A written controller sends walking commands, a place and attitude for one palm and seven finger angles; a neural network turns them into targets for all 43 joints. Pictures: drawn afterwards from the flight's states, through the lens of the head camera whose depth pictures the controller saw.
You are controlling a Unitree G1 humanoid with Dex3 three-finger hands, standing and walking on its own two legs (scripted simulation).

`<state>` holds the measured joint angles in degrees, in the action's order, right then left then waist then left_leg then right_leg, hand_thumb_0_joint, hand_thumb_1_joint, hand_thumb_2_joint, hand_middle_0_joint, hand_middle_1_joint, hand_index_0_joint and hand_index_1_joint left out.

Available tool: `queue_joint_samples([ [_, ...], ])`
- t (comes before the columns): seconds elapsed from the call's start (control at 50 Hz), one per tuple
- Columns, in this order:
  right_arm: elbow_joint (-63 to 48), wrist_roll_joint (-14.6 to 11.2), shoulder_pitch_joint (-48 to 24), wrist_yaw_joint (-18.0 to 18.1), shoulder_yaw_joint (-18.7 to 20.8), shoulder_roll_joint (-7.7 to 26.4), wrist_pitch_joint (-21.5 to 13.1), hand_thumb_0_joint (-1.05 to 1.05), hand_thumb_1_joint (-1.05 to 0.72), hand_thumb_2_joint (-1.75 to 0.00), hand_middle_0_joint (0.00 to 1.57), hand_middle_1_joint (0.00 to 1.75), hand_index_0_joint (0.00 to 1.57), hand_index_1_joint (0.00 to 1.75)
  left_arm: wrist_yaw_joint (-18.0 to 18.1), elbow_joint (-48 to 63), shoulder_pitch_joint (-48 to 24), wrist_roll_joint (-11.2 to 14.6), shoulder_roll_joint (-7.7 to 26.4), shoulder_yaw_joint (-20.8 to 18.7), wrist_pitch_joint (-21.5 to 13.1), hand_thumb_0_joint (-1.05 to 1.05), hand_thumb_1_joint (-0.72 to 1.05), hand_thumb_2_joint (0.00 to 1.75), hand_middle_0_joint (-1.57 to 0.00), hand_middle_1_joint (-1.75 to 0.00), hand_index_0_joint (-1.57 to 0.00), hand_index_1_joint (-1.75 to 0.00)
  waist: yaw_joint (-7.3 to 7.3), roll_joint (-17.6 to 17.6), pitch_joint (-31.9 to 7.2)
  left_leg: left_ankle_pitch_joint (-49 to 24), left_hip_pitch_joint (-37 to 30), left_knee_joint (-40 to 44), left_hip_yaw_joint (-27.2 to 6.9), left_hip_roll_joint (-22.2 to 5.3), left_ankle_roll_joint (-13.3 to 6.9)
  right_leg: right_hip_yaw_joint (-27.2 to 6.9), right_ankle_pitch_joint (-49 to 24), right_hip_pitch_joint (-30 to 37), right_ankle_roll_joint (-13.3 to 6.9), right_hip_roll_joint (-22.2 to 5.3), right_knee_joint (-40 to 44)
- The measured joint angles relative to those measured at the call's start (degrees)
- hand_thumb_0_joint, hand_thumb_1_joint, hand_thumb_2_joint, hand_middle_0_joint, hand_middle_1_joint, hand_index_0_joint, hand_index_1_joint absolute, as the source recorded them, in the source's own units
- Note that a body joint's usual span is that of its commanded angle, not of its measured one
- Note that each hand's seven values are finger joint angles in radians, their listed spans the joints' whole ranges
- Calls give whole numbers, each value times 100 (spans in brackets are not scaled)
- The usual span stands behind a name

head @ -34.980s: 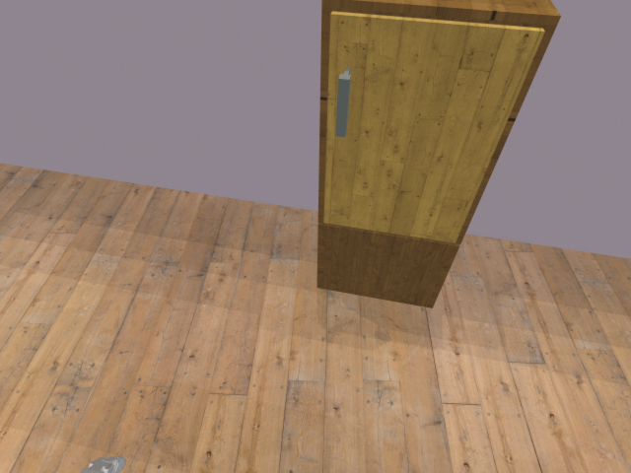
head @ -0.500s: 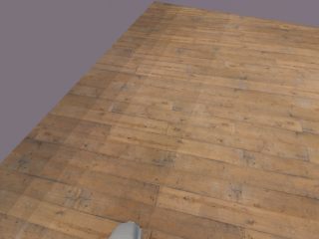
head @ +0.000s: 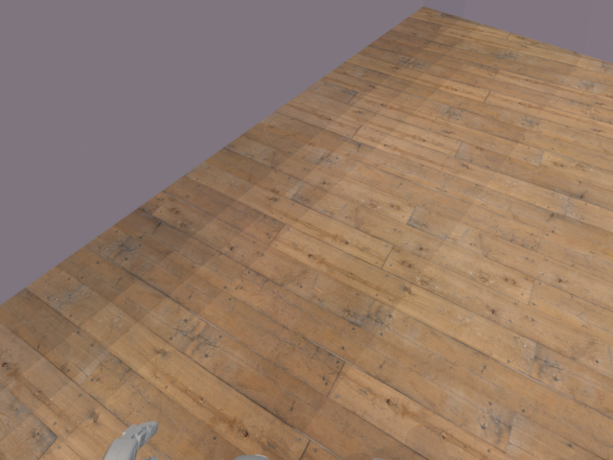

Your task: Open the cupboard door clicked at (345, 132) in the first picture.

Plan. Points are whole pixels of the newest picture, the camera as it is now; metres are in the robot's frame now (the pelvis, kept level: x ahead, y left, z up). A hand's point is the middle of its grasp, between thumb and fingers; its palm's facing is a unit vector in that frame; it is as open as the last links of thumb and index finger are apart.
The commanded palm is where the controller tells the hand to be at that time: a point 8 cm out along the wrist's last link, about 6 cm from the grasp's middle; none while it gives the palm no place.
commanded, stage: turn to face it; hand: left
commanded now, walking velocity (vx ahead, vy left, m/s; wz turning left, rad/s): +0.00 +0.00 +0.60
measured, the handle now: out of the picture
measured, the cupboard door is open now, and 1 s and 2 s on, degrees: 42 42 42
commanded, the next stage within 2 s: none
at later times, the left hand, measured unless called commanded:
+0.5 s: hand out of the picture -0.02 +0.22 -0.17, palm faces +0.37 -0.89 -0.26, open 7.3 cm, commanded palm none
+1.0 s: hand out of the picture -0.05 +0.15 -0.15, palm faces +0.61 -0.76 -0.24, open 7.3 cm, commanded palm none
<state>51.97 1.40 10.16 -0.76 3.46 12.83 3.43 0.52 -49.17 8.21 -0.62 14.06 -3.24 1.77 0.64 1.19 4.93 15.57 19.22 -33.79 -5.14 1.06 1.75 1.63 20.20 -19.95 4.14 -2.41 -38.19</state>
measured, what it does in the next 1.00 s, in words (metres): steps on the spot, turning left: right foot, then left foot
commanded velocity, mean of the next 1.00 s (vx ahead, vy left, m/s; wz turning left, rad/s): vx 0.00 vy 0.00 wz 0.60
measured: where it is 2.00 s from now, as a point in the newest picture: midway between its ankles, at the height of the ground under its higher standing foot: outside the picture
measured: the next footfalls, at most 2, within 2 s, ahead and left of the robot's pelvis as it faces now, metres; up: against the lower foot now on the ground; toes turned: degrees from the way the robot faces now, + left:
right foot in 0.02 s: +0.05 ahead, -0.12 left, +0.00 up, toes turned -2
left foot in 0.40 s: -0.01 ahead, +0.12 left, +0.00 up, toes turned +21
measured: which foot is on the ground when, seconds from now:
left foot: down 0.00-0.02, up 0.04-0.38, down 0.40-0.72, up 0.74-1.00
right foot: up 0.00-0.00, down 0.02-0.40, up 0.42-0.70, down 0.72-1.00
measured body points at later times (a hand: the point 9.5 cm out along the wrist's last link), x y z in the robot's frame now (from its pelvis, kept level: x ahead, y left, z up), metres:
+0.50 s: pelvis -0.01 +0.00 +0.00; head +0.04 +0.03 +0.44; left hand -0.04 +0.27 -0.15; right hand +0.18 -0.21 -0.13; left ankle -0.04 +0.11 -0.73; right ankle +0.01 -0.14 -0.67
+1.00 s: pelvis +0.01 -0.04 +0.01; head +0.06 -0.02 +0.46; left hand -0.08 +0.19 -0.13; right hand +0.23 -0.20 -0.14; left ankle -0.09 +0.06 -0.67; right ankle +0.07 -0.13 -0.73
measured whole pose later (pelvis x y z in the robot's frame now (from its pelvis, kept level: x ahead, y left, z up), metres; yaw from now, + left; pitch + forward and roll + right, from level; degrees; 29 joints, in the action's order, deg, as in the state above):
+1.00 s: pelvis +0.01 -0.04 +0.01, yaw +38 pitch +0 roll +2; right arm 54.5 0.9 7.8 -2.0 4.7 13.7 5.2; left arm 1.6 -51.1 12.3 -1.4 10.1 -1.9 0.4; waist 0.7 -1.0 6.2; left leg 25.3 25.0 -55.7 2.2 -1.4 4.2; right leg 13.1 16.3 -12.6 -0.6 -7.4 -29.4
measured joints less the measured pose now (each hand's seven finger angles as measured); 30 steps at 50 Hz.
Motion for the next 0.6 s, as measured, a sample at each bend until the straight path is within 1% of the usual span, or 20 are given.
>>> queue_joint_samples([
  [0.02,12,-24,38,-7,30,27,21,0,-90,-90,20,29,21,30,13,35,9,-22,-36,10,-66,1,91,90,-20,-30,-20,-30,3,44,-21,140,127,-216,-51,10,-19,53,-142,105,-135,14,276],
  [0.04,46,-38,34,-9,77,75,51,0,-90,-90,20,29,21,30,31,46,-7,-43,-106,39,-104,1,91,90,-20,-30,-20,-30,22,134,20,595,294,-664,-90,19,-14,155,-170,98,-286,23,208],
  [0.06,91,-36,25,-11,112,113,87,0,-90,-90,20,29,21,30,49,54,-7,-52,-170,74,-129,1,91,90,-20,-30,-20,-30,44,166,61,987,497,-1290,-46,64,-9,247,-160,117,-399,-21,149],
  [0.08,137,-31,11,-19,138,145,122,0,-91,-90,20,29,21,30,67,58,14,-52,-229,102,-140,0,91,90,-20,-30,-20,-30,50,163,94,1152,693,-1953,48,93,5,318,-158,170,-468,-77,164],
  [0.12,198,-20,-14,-54,172,191,170,0,-91,-90,20,29,20,30,91,30,84,-46,-331,143,-124,0,91,90,-20,-30,-20,-30,81,141,126,1015,985,-2996,259,44,69,456,-220,327,-515,-165,350],
  [0.14,213,-22,-19,-71,179,194,181,0,-91,-90,20,29,20,30,99,2,122,-50,-369,156,-108,0,91,90,-20,-30,-20,-30,104,109,123,910,1054,-3264,358,-6,106,525,-265,400,-516,-208,462],
  [0.16,221,-24,-20,-86,180,186,187,1,-91,-90,20,29,20,30,106,-29,157,-54,-398,166,-95,0,91,90,-20,-30,-20,-30,126,62,116,836,1067,-3358,446,-60,142,594,-306,464,-514,-254,567],
  [0.18,225,-28,-17,-97,177,171,189,1,-91,-90,20,29,20,30,109,-61,187,-57,-421,176,-89,1,91,90,-20,-30,-20,-30,142,9,108,805,1034,-3307,524,-110,174,667,-339,520,-512,-302,659],
  [0.22,235,-37,-18,-109,161,135,187,0,-91,-90,19,29,20,30,102,-111,236,-64,-455,189,-97,1,91,90,-20,-30,-20,-30,140,-100,103,868,863,-2887,656,-187,222,811,-376,601,-504,-399,779],
  [0.26,251,-51,-45,-113,137,97,178,0,-91,-90,19,29,20,30,114,-131,267,-69,-436,150,-130,0,92,90,-20,-30,-21,-30,90,-192,120,994,624,-2284,755,-231,240,961,-366,642,-487,-486,803],
  [0.32,241,-72,-141,-113,88,49,144,0,-91,-90,19,29,20,30,84,-158,311,-90,-336,110,-150,0,92,90,-20,-30,-21,-30,-14,-314,156,1080,246,-1362,908,-236,197,1173,-259,615,-437,-626,642],
  [0.36,185,-79,-206,-114,60,28,92,0,-91,-90,19,29,20,30,65,-198,361,-84,-245,67,-137,0,92,90,-20,-30,-21,-30,-55,-377,157,804,-58,-639,1008,-205,144,1311,-120,548,-372,-732,400],
  [0.38,136,-76,-219,-122,46,38,48,0,-91,-90,19,29,20,30,53,-210,413,-63,-198,42,-117,0,92,90,-20,-30,-21,-30,-61,-382,126,446,-250,-182,1039,-199,91,1377,-10,475,-328,-782,197],
  [0.4,73,-60,-213,-128,46,71,-13,0,-91,-90,19,29,20,30,37,-212,473,-38,-161,17,-78,0,91,90,-20,-30,-21,-30,-49,-322,55,-73,-311,77,943,-236,-83,1389,134,318,-244,-787,-135],
  [0.42,59,-42,-256,-109,52,35,-61,0,-91,-90,19,29,20,30,38,-249,458,-28,-78,-12,-6,0,91,90,-20,-30,-21,-30,-57,-396,68,-52,-205,-108,909,-179,-199,1158,562,115,-156,-800,-607],
  [0.44,43,-28,-285,-88,36,-7,-95,0,-91,-90,19,29,20,30,57,-292,428,-35,1,-37,84,0,91,90,-20,-30,-21,-30,-80,-457,88,135,-148,-269,882,-142,-260,869,899,-94,-98,-738,-1109],
  [0.46,21,-13,-280,-58,17,-41,-125,0,-91,-90,19,29,20,30,76,-346,389,-40,57,-63,152,1,91,90,-20,-30,-20,-30,-89,-475,84,285,-127,-321,833,-127,-281,634,1044,-292,-54,-643,-1560],
  [0.5,-9,2,-241,7,-10,-81,-151,0,-91,-90,19,29,20,30,76,-419,296,-33,120,-99,217,1,91,90,-20,-30,-20,-30,-92,-440,60,333,-152,-199,701,-108,-267,318,932,-608,8,-480,-2182],
  [0.54,-2,8,-208,42,-36,-89,-154,0,-91,-90,20,29,20,30,46,-406,216,-26,141,-111,210,1,91,90,-20,-30,-20,-30,-109,-382,58,177,-226,33,581,-91,-204,137,689,-772,48,-381,-2359],
  [0.6,22,16,-165,46,-47,-66,-134,0,-91,-90,20,29,20,30,20,-310,133,-8,111,-90,162,1,91,90,-20,-30,-20,-30,-111,-252,61,15,-295,259,402,-81,-194,27,567,-727,69,-263,-1913],
])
